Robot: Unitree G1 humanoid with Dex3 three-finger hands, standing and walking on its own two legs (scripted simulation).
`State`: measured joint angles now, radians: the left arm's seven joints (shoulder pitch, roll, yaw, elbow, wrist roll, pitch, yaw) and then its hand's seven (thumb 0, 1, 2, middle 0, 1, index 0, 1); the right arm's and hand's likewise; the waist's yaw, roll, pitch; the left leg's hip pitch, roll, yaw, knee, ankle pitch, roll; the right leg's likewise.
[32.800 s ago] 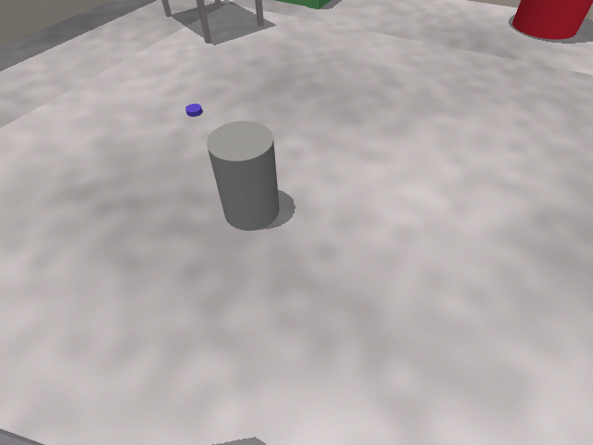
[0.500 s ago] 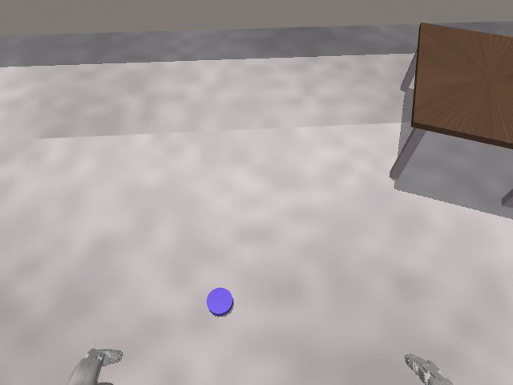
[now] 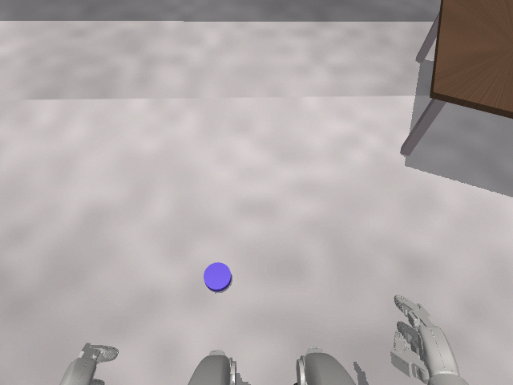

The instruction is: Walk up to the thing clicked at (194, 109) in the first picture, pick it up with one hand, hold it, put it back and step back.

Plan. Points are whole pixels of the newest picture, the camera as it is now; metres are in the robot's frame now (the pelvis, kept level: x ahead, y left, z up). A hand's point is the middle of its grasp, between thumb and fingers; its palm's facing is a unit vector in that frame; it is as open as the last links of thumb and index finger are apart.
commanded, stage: rise first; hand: left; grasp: from above
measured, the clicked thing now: (217, 276) +0.48 +0.14 -0.67
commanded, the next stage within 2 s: none
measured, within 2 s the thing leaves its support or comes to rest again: neither
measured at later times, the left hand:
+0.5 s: hand (156, 328) +0.26 +0.24 -0.33, palm faces -0.48 -0.39 -0.79, open 13.9 cm
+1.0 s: hand (177, 294) +0.37 +0.23 -0.46, palm faces -0.46 -0.04 -0.89, open 13.9 cm
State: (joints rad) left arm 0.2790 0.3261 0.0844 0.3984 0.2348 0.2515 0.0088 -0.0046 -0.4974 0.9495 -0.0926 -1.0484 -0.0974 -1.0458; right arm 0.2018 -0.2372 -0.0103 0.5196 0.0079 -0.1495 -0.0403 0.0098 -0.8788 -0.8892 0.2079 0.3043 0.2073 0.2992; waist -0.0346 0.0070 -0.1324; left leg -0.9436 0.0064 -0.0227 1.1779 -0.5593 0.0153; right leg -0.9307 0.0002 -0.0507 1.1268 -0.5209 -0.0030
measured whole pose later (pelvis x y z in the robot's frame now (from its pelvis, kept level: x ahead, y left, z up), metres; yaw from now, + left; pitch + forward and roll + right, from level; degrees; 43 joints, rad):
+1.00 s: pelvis -0.09 +0.00 -0.30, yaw -4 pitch +35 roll -6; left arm -0.88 0.64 0.04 1.36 1.20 -0.19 0.35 0.00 -0.50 1.01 -0.12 -0.97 -0.12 -0.98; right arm 0.17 -0.26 -0.01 0.76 -0.10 -0.07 0.08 0.01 -0.90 -0.90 0.21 0.30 0.21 0.30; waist -0.22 0.00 -0.12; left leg -2.17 0.00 -0.06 2.23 -0.68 0.02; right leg -2.14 -0.03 -0.09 2.15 -0.63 -0.02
